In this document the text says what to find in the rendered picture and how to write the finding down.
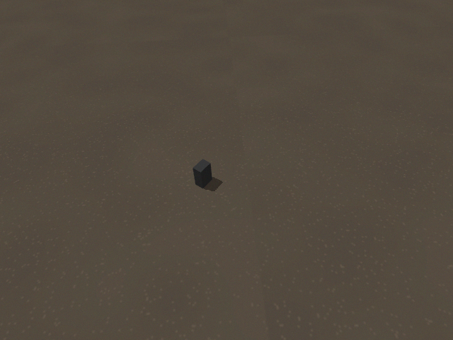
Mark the carton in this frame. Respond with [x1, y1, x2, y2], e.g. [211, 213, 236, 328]
[193, 159, 212, 188]

